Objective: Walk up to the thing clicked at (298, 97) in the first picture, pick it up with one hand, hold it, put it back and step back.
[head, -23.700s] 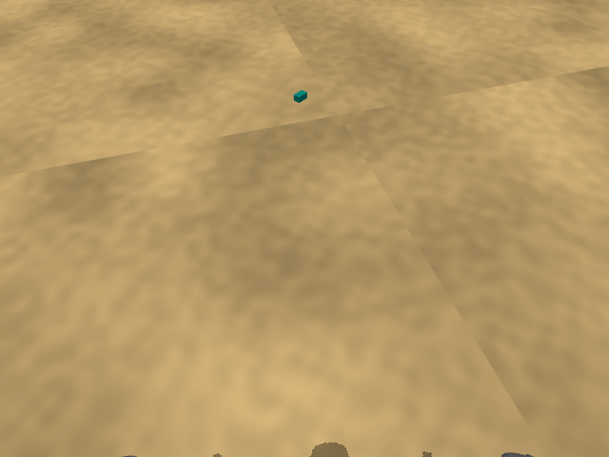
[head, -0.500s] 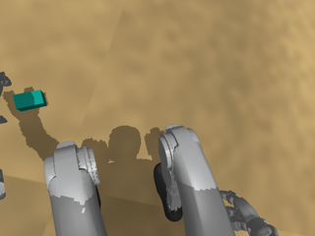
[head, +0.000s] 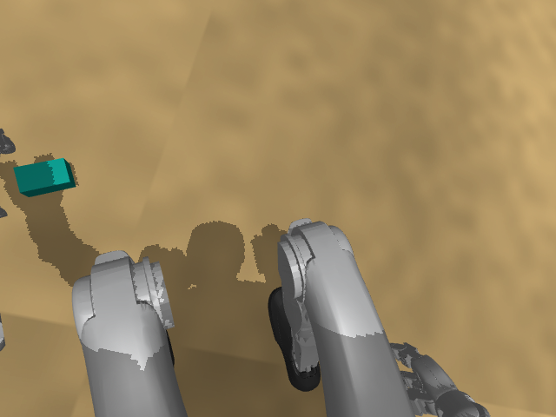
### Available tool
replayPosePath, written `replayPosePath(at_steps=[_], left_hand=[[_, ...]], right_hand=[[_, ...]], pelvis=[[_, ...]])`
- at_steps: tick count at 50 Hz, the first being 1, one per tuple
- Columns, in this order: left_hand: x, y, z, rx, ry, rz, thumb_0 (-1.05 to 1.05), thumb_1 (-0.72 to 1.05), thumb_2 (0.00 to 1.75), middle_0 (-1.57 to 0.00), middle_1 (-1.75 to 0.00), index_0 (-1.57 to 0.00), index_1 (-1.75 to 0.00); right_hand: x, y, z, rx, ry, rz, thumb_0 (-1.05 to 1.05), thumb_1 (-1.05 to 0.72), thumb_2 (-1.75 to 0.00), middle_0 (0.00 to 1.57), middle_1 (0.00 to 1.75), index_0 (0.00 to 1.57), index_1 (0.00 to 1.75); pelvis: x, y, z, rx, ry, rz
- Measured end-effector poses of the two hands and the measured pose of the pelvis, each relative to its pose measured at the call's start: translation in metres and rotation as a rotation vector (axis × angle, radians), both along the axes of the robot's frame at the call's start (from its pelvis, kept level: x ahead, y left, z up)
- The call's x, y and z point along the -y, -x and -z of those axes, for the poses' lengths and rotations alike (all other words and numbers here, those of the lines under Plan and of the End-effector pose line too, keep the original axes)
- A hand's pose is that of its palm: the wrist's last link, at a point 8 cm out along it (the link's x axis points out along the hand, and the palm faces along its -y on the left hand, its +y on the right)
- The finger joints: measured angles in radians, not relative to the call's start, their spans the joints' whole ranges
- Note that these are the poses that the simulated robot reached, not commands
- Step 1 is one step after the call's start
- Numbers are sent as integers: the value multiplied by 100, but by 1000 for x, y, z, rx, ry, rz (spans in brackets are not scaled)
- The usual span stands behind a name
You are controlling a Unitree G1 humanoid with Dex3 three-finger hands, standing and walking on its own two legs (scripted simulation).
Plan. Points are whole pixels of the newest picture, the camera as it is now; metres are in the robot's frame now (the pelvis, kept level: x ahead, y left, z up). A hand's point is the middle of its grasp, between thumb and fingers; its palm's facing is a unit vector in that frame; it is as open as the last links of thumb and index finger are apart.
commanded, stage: approach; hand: left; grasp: from above
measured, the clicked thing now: (46, 177) +0.47 +0.31 -0.30
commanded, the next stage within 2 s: close in in 0.58 s
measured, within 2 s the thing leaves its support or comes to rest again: neither
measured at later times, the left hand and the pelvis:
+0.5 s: hand (28, 149) +0.48 +0.29 -0.17, palm faces -0.39 -0.07 -0.92, open 10.7 cm; pelvis +0.00 +0.00 +0.00, yaw -1 degrees
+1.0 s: hand (21, 174) +0.45 +0.31 -0.20, palm faces -0.45 -0.11 -0.89, open 11.5 cm; pelvis +0.00 +0.00 +0.00, yaw -1 degrees
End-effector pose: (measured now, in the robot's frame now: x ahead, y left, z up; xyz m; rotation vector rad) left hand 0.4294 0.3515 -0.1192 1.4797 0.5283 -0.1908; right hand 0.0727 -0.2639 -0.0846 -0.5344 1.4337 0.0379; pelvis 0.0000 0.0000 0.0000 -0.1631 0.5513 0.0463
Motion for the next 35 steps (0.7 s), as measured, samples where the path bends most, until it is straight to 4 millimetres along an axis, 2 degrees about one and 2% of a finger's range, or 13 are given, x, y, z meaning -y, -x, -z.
replayPosePath(at_steps=[7, 16, 20, 24, 30, 35], left_hand=[[6, -11, 0, -11, -18, 19, 0, 5, 51, -59, -52, -59, -51], [54, -48, 0, 58, 19, 85, 0, 2, 53, -54, -57, -56, -55], [65, -55, -4, 76, 4, 61, 0, 2, 54, -54, -57, -56, -56], [62, -53, -8, 59, -28, 12, 0, 1, 54, -54, -57, -56, -56], [40, -37, -5, -32, -38, -69, 0, -2, 56, -53, -57, -54, -56], [24, -29, -2, -59, -13, -48, 0, -5, 58, -52, -58, -53, -58]], right_hand=[[-1, 0, 1, 0, -5, -7, 1, -90, -89, 21, 30, 20, 30], [1, 12, -8, 6, 9, 20, 0, -90, -88, 21, 30, 20, 30], [2, 21, -9, 1, -2, 45, 0, -90, -88, 21, 30, 20, 30], [1, 27, -6, -8, -24, 64, 1, -90, -88, 21, 30, 20, 30], [-1, 28, 1, -7, -46, 62, 1, -90, -88, 21, 30, 20, 30], [-2, 22, 2, -17, -38, 31, 1, -90, -88, 21, 30, 20, 30]], pelvis=[[1, 0, 1, -6, -2, 2], [1, -2, -1, -17, 3, 10], [2, -3, -2, -22, 0, 15], [3, -2, -3, -25, -9, 20], [3, 1, -2, -11, -18, 19], [3, 1, -1, -1, -14, 10]])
